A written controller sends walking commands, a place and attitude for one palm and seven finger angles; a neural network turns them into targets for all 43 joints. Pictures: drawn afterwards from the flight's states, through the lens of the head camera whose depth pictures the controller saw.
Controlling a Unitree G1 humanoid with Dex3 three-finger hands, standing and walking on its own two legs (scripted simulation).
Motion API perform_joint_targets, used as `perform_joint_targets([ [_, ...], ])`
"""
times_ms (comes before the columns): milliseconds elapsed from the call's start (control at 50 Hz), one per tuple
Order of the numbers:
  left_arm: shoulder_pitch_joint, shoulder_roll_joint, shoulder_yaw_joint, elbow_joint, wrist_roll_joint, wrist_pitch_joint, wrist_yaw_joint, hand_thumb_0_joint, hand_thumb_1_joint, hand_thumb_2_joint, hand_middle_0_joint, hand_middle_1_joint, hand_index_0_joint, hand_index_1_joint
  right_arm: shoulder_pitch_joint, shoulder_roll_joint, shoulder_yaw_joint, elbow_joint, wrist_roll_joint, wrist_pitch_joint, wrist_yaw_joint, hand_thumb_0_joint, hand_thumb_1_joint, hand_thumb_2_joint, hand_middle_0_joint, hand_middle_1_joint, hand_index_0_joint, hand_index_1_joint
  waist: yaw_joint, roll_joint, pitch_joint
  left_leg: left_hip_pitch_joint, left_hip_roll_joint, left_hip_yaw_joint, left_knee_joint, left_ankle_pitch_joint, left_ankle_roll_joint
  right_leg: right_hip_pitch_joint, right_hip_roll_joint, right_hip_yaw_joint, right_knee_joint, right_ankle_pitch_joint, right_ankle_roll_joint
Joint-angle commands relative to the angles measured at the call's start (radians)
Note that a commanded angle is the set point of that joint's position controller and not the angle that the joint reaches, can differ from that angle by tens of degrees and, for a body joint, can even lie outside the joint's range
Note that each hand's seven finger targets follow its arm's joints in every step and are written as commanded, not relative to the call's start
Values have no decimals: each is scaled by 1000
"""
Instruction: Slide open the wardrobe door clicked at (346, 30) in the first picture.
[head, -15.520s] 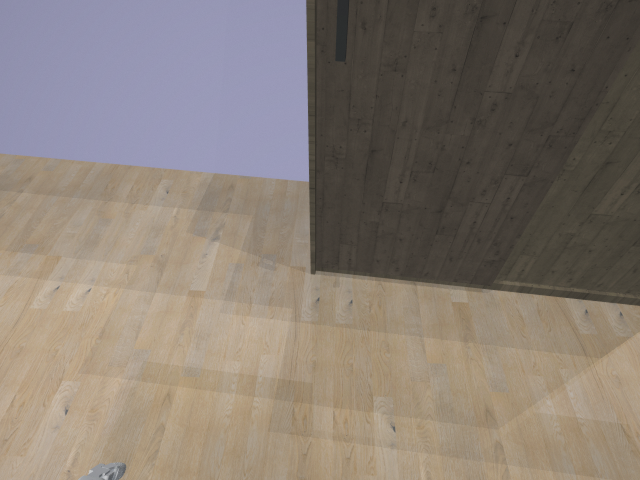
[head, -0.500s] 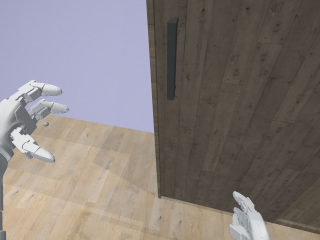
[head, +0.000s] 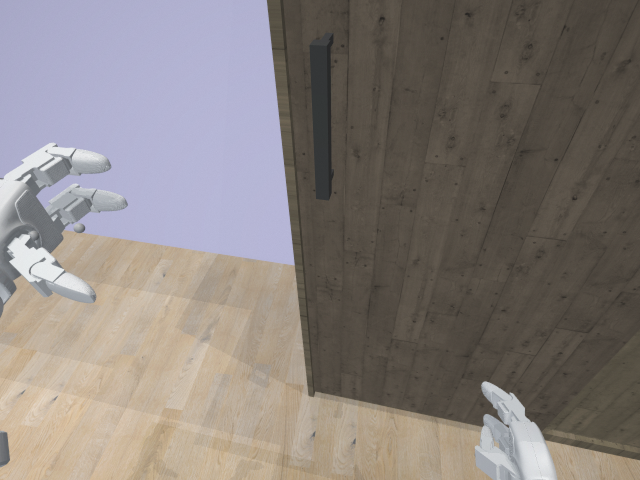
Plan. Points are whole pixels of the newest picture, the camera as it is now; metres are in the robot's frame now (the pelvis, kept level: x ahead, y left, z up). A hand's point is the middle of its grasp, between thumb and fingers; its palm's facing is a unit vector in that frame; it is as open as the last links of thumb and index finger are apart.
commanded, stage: raise the hand with hooked fingers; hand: left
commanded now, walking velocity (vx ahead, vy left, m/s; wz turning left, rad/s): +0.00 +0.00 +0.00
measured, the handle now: (325, 123) +0.53 +0.06 +0.22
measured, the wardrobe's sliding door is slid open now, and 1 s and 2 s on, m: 0.00 0.00 0.00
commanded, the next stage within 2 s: move the hooked fingers beside the handle in 0.14 s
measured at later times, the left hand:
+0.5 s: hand (114, 206) +0.31 +0.26 +0.23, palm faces -0.08 -0.99 -0.10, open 14.0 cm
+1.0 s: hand (179, 178) +0.36 +0.20 +0.23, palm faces -0.10 -0.99 -0.06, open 14.0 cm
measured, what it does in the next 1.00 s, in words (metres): stands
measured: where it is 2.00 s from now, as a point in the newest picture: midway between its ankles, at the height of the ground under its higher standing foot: outside the picture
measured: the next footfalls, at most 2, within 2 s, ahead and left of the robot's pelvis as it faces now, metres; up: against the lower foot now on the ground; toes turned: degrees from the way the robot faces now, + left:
none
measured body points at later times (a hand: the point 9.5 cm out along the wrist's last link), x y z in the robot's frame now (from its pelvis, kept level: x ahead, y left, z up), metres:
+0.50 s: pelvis +0.00 +0.01 +0.00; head -0.02 +0.00 +0.45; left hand +0.31 +0.31 +0.24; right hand +0.21 -0.19 -0.07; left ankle +0.00 +0.11 -0.74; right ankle +0.00 -0.10 -0.74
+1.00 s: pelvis +0.00 +0.01 +0.00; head -0.01 +0.00 +0.45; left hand +0.36 +0.26 +0.24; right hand +0.20 -0.21 -0.07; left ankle +0.00 +0.11 -0.74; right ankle +0.00 -0.10 -0.74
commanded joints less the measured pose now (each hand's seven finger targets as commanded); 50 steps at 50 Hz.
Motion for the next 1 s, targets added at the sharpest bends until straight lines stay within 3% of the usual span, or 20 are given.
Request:
perform_joint_targets([
  [0,-339,329,117,-199,-26,-57,10,0,-500,300,-300,-1200,-300,-1200,-162,-90,-39,-175,-2,-58,-14,0,-900,-900,200,300,200,300,2,46,-170,69,-7,-19,-59,194,18,21,-31,46,-73,205,14],
  [100,-356,325,101,-200,-28,-43,-5,0,-500,300,-300,-1200,-300,-1200,-167,-92,-37,-178,0,-54,-15,0,-900,-900,200,300,200,300,-1,44,-184,85,-7,-26,-60,204,17,17,-28,38,-69,214,11],
  [180,-319,340,126,-171,-35,-44,-12,0,-500,300,-300,-1200,-300,-1200,-158,-94,-38,-176,-3,-51,-13,0,-900,-900,200,300,200,300,6,-13,-198,84,-7,-29,-61,232,21,30,-23,31,-65,250,13],
  [220,-326,330,113,-152,-32,-40,-16,0,-500,300,-300,-1200,-300,-1200,-157,-93,-35,-177,-2,-48,-11,0,-900,-900,200,300,200,300,3,14,-176,84,-9,-31,-71,219,16,6,-18,19,-67,229,9],
  [260,-393,276,45,-129,-31,-40,-15,0,-500,300,-300,-1200,-300,-1200,-162,-90,-33,-168,1,-46,-13,0,-900,-900,200,300,200,300,-13,3,-134,80,-4,-36,-71,191,12,-26,-19,28,-80,190,8],
  [300,-478,232,-16,-132,-17,-40,-4,0,-500,300,-300,-1200,-300,-1200,-159,-91,-31,-166,3,-49,-18,0,-900,-900,200,300,200,300,-28,21,-146,100,-6,-47,-82,161,13,-56,-15,14,-74,149,6],
  [340,-537,221,-44,-144,-1,-45,14,0,-500,300,-300,-1200,-300,-1200,-157,-86,-30,-166,2,-54,-24,0,-900,-900,200,300,200,300,-31,57,-166,121,-8,-52,-86,150,11,-62,-15,11,-72,133,3],
  [360,-541,230,-42,-150,4,-49,26,0,-500,300,-300,-1200,-300,-1200,-158,-83,-31,-161,1,-51,-23,0,-900,-900,200,300,200,300,-24,32,-170,117,-4,-51,-84,150,10,-49,-16,15,-78,129,1],
  [400,-604,190,-80,-177,16,-53,48,0,-500,300,-300,-1200,-300,-1200,-162,-76,-26,-160,-2,-53,-25,0,-900,-900,200,300,200,300,-31,61,-195,132,-6,-60,-92,155,7,-47,-18,9,-66,134,-3],
  [440,-586,186,-71,-177,23,-51,69,0,-500,300,-300,-1200,-300,-1200,-160,-73,-26,-161,-6,-49,-23,0,-900,-900,200,300,200,300,-17,55,-221,142,-5,-66,-97,191,1,-29,-18,1,-55,159,-7],
  [460,-553,213,-40,-158,23,-45,82,0,-500,300,-300,-1200,-300,-1200,-162,-72,-29,-157,-9,-43,-19,0,-900,-900,200,300,200,300,-4,9,-225,125,-3,-58,-91,197,5,-11,-18,7,-65,164,-6],
  [580,-507,221,6,-156,36,1,130,0,-500,300,-300,-1200,-300,-1200,-171,-71,-33,-173,-11,-6,3,0,-900,-900,200,300,200,300,19,-12,-270,104,-2,-33,-88,316,3,61,-23,5,-45,294,-7],
  [640,-507,181,-26,-193,39,10,137,0,-500,300,-300,-1200,-300,-1200,-169,-69,-37,-179,-7,9,7,0,-900,-900,200,300,200,300,9,8,-281,131,3,-29,-83,372,-4,54,-20,1,-35,335,-8],
  [660,-498,151,-52,-181,38,14,137,0,-500,300,-300,-1200,-300,-1200,-170,-66,-37,-177,-8,11,7,0,-900,-900,200,300,200,300,6,-28,-259,124,6,-25,-80,371,0,47,-18,4,-42,336,-5],
  [720,-580,127,-94,-149,46,27,149,0,-500,300,-300,-1200,-300,-1200,-162,-75,-41,-161,-5,20,-3,0,-900,-900,200,300,200,300,-21,-15,-221,116,4,-27,-86,302,2,0,-17,2,-51,279,-1],
  [820,-713,77,-163,-158,63,12,185,0,-500,300,-300,-1200,-300,-1200,-165,-66,-41,-145,-9,18,-20,0,-900,-900,200,300,200,300,-40,14,-238,149,1,-37,-84,260,6,-25,-20,8,-60,225,-4],
  [880,-726,95,-144,-128,66,0,207,0,-500,300,-300,-1200,-300,-1200,-163,-67,-41,-135,-14,22,-22,0,-900,-900,200,300,200,300,-29,-7,-263,139,-3,-36,-86,267,7,7,-24,11,-62,237,-7],
  [940,-775,45,-193,-98,78,1,224,0,-500,300,-300,-1200,-300,-1200,-162,-62,-41,-128,-14,28,-23,0,-900,-900,200,300,200,300,-38,6,-256,145,-1,-36,-90,272,4,-1,-24,7,-57,239,-8],
  [960,-749,53,-185,-60,80,3,231,0,-500,300,-300,-1200,-300,-1200,-159,-65,-43,-122,-14,31,-21,0,-900,-900,200,300,200,300,-32,-33,-250,129,0,-32,-87,264,7,3,-22,10,-63,235,-6],
  [980,-765,55,-186,-35,83,8,237,0,-500,300,-300,-1200,-300,-1200,-158,-67,-42,-120,-13,37,-22,0,-900,-900,200,300,200,300,-36,-22,-246,117,-2,-28,-90,253,10,6,-26,14,-65,234,-6],
])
